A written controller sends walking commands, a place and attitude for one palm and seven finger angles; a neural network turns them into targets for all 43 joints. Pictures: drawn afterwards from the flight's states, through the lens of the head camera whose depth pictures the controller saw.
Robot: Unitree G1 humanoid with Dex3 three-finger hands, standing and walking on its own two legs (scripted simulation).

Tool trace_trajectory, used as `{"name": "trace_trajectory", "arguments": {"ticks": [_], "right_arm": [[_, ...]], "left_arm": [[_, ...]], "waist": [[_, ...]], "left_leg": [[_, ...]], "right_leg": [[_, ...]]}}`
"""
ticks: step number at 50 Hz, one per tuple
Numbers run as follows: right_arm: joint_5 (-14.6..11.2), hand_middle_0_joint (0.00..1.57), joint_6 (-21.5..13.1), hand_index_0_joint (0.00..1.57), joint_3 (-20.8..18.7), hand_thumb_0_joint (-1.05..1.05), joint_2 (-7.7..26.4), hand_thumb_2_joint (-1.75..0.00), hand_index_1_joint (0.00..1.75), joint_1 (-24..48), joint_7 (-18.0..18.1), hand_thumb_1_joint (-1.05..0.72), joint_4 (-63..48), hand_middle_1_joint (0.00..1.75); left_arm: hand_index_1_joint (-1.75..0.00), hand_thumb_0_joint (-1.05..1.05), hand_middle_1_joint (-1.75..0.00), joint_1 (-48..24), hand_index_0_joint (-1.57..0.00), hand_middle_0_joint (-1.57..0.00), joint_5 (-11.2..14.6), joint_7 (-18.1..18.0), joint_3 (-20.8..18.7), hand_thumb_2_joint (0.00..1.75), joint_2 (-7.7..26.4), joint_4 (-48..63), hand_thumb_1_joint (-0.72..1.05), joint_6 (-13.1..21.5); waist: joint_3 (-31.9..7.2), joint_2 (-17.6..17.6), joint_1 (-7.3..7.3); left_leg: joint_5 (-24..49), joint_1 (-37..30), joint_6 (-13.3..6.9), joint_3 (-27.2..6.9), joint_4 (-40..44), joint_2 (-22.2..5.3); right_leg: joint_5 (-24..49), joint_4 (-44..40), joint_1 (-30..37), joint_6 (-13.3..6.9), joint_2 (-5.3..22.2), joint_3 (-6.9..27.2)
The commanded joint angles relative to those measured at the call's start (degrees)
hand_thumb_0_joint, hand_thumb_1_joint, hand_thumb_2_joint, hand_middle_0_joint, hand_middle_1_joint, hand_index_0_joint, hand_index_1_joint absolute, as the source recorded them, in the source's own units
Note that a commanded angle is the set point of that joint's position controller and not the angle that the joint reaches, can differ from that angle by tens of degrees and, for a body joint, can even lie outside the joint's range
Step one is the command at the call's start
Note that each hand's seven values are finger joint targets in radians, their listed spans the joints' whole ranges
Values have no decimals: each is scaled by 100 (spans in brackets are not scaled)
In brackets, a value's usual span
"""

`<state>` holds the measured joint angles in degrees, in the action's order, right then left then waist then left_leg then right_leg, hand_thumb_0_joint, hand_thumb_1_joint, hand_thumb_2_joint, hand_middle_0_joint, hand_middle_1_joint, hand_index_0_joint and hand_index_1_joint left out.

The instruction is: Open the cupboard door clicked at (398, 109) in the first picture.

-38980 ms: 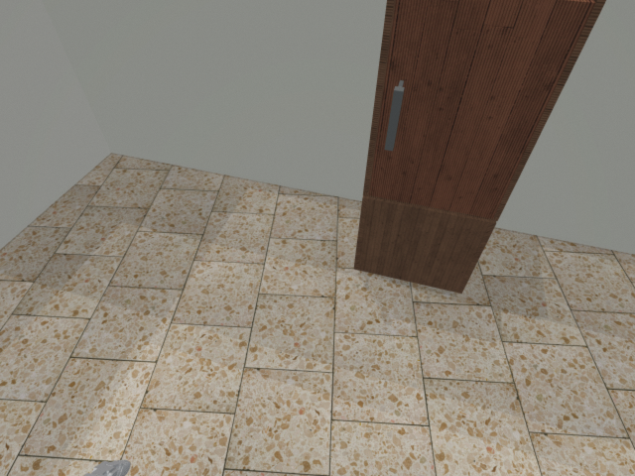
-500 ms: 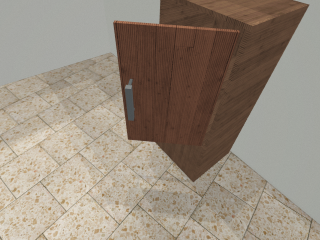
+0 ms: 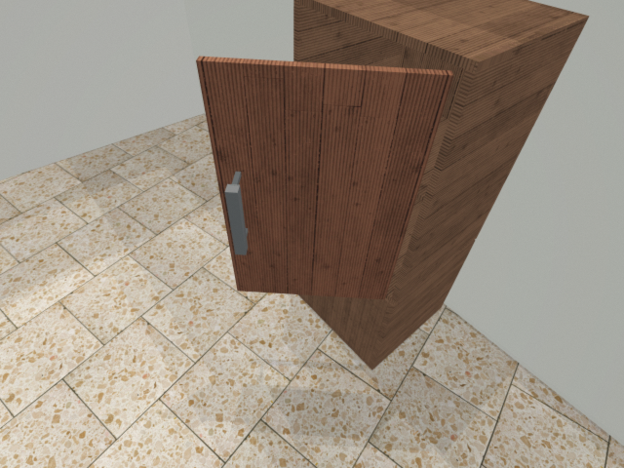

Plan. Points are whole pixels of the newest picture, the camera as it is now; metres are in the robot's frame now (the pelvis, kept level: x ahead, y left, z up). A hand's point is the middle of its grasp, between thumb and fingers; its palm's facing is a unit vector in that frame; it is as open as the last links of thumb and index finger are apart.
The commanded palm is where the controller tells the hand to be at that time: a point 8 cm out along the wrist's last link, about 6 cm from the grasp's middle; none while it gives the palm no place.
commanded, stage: come to a stop and stand still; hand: left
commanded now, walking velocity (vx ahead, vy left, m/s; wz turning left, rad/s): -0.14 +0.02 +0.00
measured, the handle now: (239, 214) +0.58 +0.18 -0.04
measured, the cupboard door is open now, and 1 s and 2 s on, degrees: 47 47 47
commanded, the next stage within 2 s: look again from close up in 0.96 s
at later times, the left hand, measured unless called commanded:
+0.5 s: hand out of the picture +0.00 +0.16 -0.18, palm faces +0.05 -0.98 -0.17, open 7.4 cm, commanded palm none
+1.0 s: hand out of the picture -0.10 +0.19 -0.17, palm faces +0.05 -0.98 -0.19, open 7.4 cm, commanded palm none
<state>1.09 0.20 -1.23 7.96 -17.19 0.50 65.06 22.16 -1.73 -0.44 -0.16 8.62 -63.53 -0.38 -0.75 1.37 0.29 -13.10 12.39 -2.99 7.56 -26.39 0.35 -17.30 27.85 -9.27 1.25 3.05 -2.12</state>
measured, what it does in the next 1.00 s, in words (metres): stands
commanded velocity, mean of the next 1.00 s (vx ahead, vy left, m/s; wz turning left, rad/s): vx -0.04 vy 0.03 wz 0.00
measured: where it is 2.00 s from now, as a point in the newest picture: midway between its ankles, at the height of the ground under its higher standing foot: outside the picture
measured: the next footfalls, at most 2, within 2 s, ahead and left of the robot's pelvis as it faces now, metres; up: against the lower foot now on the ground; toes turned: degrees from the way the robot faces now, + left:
none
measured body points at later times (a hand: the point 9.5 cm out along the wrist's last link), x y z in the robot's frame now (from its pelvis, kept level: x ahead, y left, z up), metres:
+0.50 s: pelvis -0.01 +0.00 +0.00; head +0.00 +0.01 +0.45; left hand +0.00 +0.22 -0.17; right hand +0.03 -0.24 -0.15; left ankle +0.02 +0.09 -0.74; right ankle -0.03 -0.13 -0.74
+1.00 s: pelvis -0.04 +0.02 +0.00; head -0.03 +0.03 +0.45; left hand -0.10 +0.24 -0.16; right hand -0.03 -0.21 -0.15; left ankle +0.02 +0.09 -0.74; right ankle -0.03 -0.13 -0.74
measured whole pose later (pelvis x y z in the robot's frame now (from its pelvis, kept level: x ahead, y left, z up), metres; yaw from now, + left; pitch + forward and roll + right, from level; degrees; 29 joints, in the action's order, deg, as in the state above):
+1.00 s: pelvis -0.04 +0.02 +0.00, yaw +1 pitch -1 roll +0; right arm 0.8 0.7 -1.8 9.2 -15.6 0.7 64.0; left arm 22.0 -1.9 -1.5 -0.8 9.5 -64.2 -0.7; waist 1.7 0.8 0.8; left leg -7.3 13.5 -4.3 7.6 -21.5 1.7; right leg -11.7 23.8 -10.6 2.4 4.0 -2.2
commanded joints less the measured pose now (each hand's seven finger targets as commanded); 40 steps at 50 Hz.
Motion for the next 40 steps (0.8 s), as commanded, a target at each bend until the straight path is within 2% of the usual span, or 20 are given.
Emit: {"name": "trace_trajectory", "arguments": {"ticks": [1,3,5,6,8,12,15,16,18,21,24,26,28,30,37,40], "right_arm": [[-52,20,-165,20,-146,0,651,-90,30,-181,94,-90,-242,30],[-65,20,-213,20,-55,0,437,-90,30,-209,126,-90,-193,30],[-80,20,-217,20,-19,0,384,-90,30,-286,170,-90,-108,30],[-99,20,-214,20,-22,0,400,-90,30,-286,195,-90,-97,30],[-125,20,-165,20,-39,0,386,-90,30,-279,223,-90,-111,30],[-106,20,-38,20,-123,0,419,-90,30,-209,226,-90,-246,30],[-83,20,31,20,-165,0,405,-90,30,-143,205,-90,-363,30],[-85,20,46,20,-167,0,395,-90,30,-82,192,-90,-395,30],[-73,20,60,20,-172,0,387,-90,30,-22,171,-90,-432,30],[-60,20,39,20,-181,0,455,-90,30,3,137,-90,-440,30],[-53,20,-4,20,-151,0,546,-90,30,168,104,-90,-462,30],[-49,20,-19,20,-148,0,618,-90,30,223,92,-90,-482,30],[-33,20,-19,20,-159,0,719,-90,30,211,75,-90,-509,30],[-22,20,-27,20,-181,0,829,-90,30,236,58,-90,-523,30],[-28,20,-39,20,-229,0,967,-90,30,242,39,-90,-515,30],[-32,20,-46,20,-239,0,1000,-90,30,184,41,-90,-468,30]], "left_arm": [[-30,0,-30,518,-20,-20,28,-88,-107,90,388,112,90,130],[-30,0,-30,660,-20,-20,52,-156,-85,90,351,21,90,184],[-30,0,-30,668,-20,-20,81,-219,-44,90,321,-17,90,231],[-30,0,-30,668,-20,-20,84,-244,-47,90,368,4,90,235],[-30,0,-30,717,-20,-20,91,-297,-64,90,424,44,90,215],[-30,0,-30,698,-20,-20,65,-355,-164,90,541,198,90,138],[-30,0,-30,529,-20,-20,55,-356,-223,90,590,314,90,99],[-30,0,-30,479,-20,-20,54,-353,-223,90,578,360,90,86],[-30,0,-30,262,-20,-20,53,-333,-219,90,551,432,90,72],[-30,0,-30,-58,-20,-20,43,-294,-187,90,453,528,90,45],[-30,0,-30,-117,-20,-20,25,-258,-150,90,413,484,90,13],[-30,0,-30,-109,-20,-20,11,-233,-142,90,445,445,90,6],[-30,0,-30,-152,-20,-20,6,-208,-141,90,485,445,90,-5],[-30,0,-30,-119,-20,-20,-7,-183,-148,90,540,430,90,-8],[-30,0,-30,111,-20,-20,-31,-152,-158,90,553,313,90,-3],[-30,0,-30,171,-20,-20,-31,-148,-160,90,573,259,90,18]], "waist": [[830,34,9],[484,220,2],[172,178,-50],[158,96,-42],[79,67,-32],[67,114,18],[-44,285,17],[-8,369,40],[69,311,-1],[241,17,-60],[611,-284,13],[678,-295,47],[721,-290,19],[728,-400,51],[569,-319,101],[535,-233,82]], "left_leg": [[-682,273,-9,-904,643,-818],[885,4,76,-538,130,-665],[1841,-338,147,-510,92,-689],[2287,-410,165,-496,61,-683],[2390,-486,200,-448,25,-663],[2078,-285,261,-324,-247,-604],[1505,-87,311,-320,-368,-541],[1319,-108,305,-329,-403,-524],[1129,-159,306,-398,-324,-535],[1099,-397,203,-625,76,-707],[449,10,97,-886,562,-782],[-36,131,74,-1000,797,-785],[-791,282,91,-1114,1101,-795],[-1334,448,82,-1224,1370,-832],[-1892,605,48,-1353,1713,-914],[-1805,512,61,-1319,1681,-883]], "right_leg": [[220,-600,-517,-329,242,356],[1655,-592,-213,-327,415,480],[3180,-458,21,-254,460,384],[3818,-415,119,-212,460,345],[4391,-298,197,-180,536,369],[4852,-109,277,-231,720,490],[4552,-105,352,-415,891,636],[4308,-175,261,-434,906,668],[3401,-289,3,-509,898,718],[1691,-432,-486,-361,561,519],[584,-628,-517,-201,310,410],[371,-706,-460,-184,268,375],[89,-713,-474,-168,230,352],[36,-658,-390,-144,198,256],[3,-505,-215,-98,159,99],[0,-581,-281,-114,172,141]]}}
